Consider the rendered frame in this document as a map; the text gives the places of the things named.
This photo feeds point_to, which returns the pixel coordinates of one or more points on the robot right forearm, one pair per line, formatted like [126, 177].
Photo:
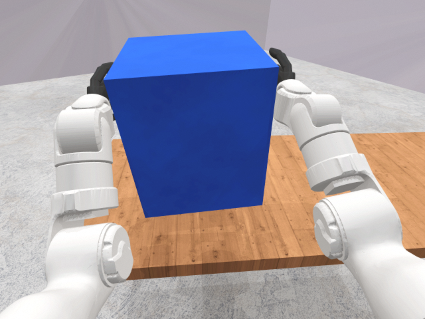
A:
[333, 163]

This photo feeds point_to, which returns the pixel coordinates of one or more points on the robot left upper arm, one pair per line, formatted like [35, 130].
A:
[83, 266]

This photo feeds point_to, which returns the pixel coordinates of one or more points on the robot right hand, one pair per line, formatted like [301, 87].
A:
[285, 67]

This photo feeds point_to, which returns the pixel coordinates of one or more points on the robot left forearm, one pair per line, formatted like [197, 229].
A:
[83, 159]

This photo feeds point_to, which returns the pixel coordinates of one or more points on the robot right upper arm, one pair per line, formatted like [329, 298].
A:
[360, 229]

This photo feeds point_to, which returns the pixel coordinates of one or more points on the carton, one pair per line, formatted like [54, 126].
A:
[195, 114]

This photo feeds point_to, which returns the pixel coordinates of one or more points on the robot left hand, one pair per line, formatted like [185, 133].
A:
[97, 85]

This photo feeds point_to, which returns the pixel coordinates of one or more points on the table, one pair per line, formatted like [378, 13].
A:
[277, 234]

